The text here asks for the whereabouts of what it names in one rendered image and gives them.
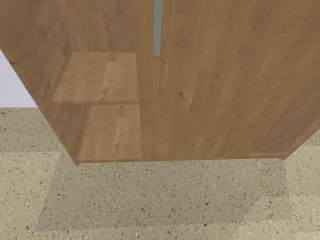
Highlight wardrobe door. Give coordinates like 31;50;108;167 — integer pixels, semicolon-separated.
252;68;320;154
132;0;320;161

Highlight handle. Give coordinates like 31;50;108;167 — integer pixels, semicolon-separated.
153;0;163;56

